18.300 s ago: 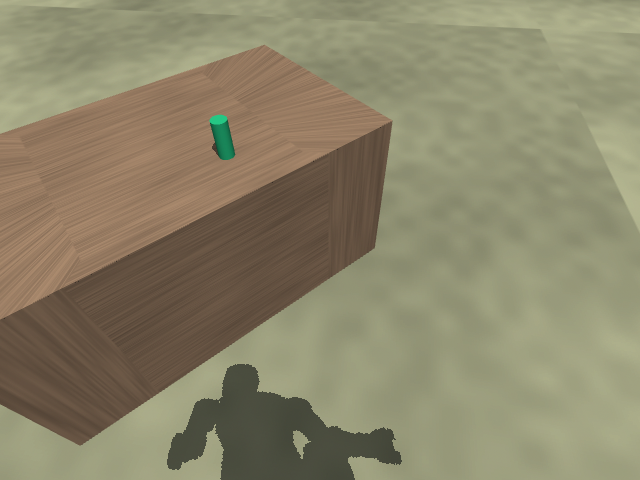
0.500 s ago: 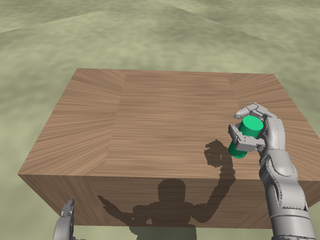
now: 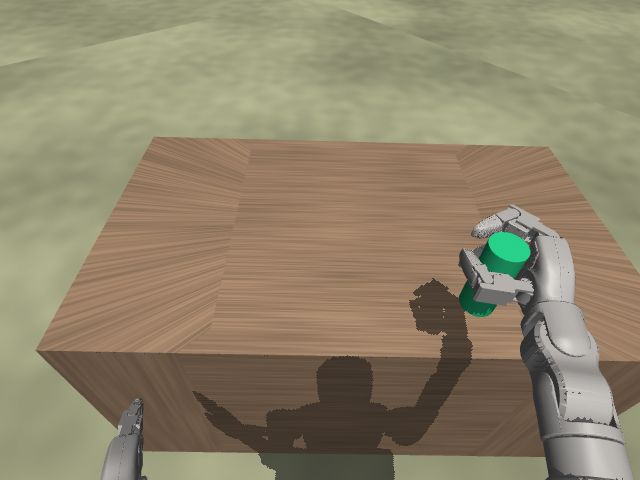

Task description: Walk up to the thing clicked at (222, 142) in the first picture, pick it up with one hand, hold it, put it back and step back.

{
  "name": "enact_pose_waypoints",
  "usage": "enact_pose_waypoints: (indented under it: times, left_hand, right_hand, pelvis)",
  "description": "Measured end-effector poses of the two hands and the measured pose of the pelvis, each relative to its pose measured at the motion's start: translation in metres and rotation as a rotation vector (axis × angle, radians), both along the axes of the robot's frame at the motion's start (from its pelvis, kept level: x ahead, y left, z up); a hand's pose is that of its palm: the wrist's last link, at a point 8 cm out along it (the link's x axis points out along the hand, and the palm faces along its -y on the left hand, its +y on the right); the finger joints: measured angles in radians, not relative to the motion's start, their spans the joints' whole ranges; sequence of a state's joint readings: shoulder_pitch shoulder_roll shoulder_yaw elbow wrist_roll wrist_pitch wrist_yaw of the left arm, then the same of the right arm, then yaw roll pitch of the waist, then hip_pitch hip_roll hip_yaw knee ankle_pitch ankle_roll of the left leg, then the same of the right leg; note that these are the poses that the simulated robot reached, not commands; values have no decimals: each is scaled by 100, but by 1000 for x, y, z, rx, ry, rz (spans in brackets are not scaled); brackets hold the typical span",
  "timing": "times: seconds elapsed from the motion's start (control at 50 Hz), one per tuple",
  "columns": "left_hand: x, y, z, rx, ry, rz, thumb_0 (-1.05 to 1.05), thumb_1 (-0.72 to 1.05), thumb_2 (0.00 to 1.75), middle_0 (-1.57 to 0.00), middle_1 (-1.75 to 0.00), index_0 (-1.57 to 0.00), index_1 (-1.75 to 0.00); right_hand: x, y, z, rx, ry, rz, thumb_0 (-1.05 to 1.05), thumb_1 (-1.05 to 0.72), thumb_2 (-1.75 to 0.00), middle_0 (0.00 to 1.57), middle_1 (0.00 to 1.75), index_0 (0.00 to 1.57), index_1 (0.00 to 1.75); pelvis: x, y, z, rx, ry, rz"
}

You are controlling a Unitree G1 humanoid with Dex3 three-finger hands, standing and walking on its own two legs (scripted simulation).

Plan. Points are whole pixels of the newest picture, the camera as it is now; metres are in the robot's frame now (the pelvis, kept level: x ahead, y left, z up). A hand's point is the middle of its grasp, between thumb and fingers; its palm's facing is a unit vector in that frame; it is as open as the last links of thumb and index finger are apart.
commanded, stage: hold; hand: right
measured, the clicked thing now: (491, 276) +0.33 -0.18 +0.11
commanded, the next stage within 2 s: crouch in 0.72 s
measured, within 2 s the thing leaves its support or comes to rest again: neither
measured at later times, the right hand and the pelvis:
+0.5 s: hand (484, 258) +0.33 -0.17 +0.14, palm faces +0.13 +0.99 -0.02, open 6.2 cm; pelvis +0.00 +0.00 +0.00, yaw +0 degrees
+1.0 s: hand (477, 253) +0.35 -0.16 +0.13, palm faces +0.14 +0.99 +0.00, open 6.1 cm; pelvis +0.00 +0.00 +0.00, yaw +0 degrees
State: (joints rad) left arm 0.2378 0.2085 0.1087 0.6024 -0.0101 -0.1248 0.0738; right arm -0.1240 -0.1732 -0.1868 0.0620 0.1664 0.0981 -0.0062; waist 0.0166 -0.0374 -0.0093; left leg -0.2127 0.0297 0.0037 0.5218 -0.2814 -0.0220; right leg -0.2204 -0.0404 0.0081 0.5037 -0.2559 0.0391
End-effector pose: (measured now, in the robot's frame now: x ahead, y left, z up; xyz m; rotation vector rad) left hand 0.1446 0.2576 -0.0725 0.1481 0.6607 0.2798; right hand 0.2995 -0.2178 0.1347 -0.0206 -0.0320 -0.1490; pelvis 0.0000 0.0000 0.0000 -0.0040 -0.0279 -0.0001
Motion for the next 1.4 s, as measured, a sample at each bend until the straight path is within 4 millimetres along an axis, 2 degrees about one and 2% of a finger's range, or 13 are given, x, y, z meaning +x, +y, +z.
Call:
enact_pose_waypoints:
  times: [0.22,0.36,0.52,0.7,0.92,1.0,1.16,1.32,1.4]
  left_hand:
    - [4,-7,-3,-19,8,-7,-1,-53,5,-5,-6,-5,-5]
    - [1,-7,-3,-15,13,-6,-1,-53,5,-5,-6,-5,-5]
    - [2,-9,-3,-14,12,-13,-1,-53,5,-5,-6,-5,-5]
    - [0,-5,-5,-16,23,-3,-1,-53,4,-5,-6,-5,-5]
    - [4,-5,0,-10,5,-5,-1,-53,4,-5,-6,-5,-5]
    - [6,-7,4,-10,-14,-18,-1,-53,5,-5,-5,-5,-5]
    - [-6,-4,0,2,14,0,-1,-54,5,-5,-5,-5,-5]
    - [-21,10,2,80,21,39,-1,-54,5,-6,-6,-5,-5]
    - [-29,8,-3,94,39,34,-1,-55,6,-6,-6,-5,-5]
  right_hand:
    - [3,2,0,-1,12,19,-1,-4,-118,92,124,93,124]
    - [5,-6,-4,5,26,-9,-1,-4,-118,92,124,93,124]
    - [7,2,1,1,3,18,-1,-4,-118,92,124,93,124]
    - [9,1,7,1,-3,10,-1,-4,-118,92,124,93,124]
    - [15,7,4,6,16,22,-1,-4,-118,92,124,93,124]
    - [20,4,-5,20,41,8,-1,-4,-119,93,123,94,123]
    - [39,-5,-42,26,122,-8,-1,-4,-119,94,122,95,121]
    - [72,-6,-65,38,102,7,-1,-4,-119,95,121,96,120]
    - [89,-6,-74,37,88,12,-1,-4,-119,95,120,96,120]
  pelvis:
    - [0,-3,0,1,0,0]
    - [0,-4,0,2,1,2]
    - [-1,-4,0,2,1,1]
    - [0,-4,1,2,1,2]
    - [1,-3,1,1,1,2]
    - [1,-2,1,1,6,2]
    - [-5,-3,-2,1,40,7]
    - [-12,-5,-11,4,103,17]
    - [-16,-8,-18,9,142,21]
